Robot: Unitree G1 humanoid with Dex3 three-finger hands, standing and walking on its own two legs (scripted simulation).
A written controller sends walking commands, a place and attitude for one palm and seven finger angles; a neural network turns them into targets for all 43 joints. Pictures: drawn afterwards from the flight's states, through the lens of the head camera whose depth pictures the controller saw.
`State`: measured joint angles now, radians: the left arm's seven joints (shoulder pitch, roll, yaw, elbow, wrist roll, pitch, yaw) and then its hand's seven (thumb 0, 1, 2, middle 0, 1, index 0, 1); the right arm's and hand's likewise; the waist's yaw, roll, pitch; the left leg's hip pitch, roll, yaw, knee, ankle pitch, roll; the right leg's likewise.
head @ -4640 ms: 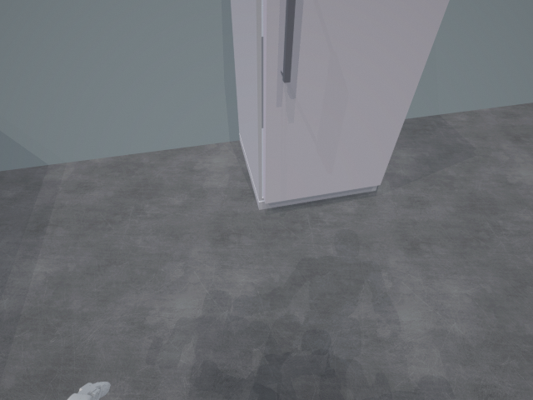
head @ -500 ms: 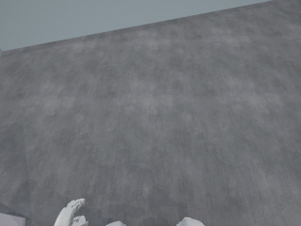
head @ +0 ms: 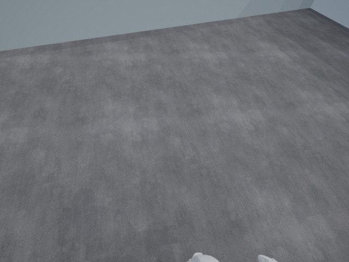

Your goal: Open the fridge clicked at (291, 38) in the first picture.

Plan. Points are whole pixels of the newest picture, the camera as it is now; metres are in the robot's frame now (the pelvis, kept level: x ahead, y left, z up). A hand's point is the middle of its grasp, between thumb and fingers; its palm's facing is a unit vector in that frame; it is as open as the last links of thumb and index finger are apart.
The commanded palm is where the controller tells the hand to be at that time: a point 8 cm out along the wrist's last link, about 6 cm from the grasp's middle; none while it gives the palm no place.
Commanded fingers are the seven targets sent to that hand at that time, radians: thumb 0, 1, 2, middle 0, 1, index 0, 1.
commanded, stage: walk to a spot facing it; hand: left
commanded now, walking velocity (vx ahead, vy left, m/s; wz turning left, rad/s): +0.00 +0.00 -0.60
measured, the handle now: out of the picture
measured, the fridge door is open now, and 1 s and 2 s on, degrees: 0 0 0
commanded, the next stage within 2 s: turn to face it in 1.48 s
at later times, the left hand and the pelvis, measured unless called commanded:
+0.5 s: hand (131, 250) +0.17 +0.11 -0.15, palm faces -0.32 -0.90 -0.28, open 7.4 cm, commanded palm none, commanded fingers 0.00 0.90 0.90 -0.20 -0.30 -0.20 -0.30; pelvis -0.02 -0.04 -0.01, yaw -19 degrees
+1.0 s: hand out of the picture +0.11 +0.12 -0.16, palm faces -0.40 -0.90 -0.19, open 7.4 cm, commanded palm none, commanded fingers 0.00 0.90 0.90 -0.20 -0.30 -0.20 -0.30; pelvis +0.06 -0.06 +0.01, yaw -31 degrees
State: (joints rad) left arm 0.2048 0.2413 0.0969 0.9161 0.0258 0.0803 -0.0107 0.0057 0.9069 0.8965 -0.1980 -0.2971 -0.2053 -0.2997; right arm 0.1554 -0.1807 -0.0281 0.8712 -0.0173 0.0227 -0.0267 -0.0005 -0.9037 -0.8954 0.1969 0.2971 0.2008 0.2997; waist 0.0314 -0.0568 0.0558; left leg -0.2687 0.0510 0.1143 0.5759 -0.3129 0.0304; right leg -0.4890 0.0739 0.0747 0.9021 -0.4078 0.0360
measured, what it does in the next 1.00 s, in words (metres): steps on the spot, turning right: right foot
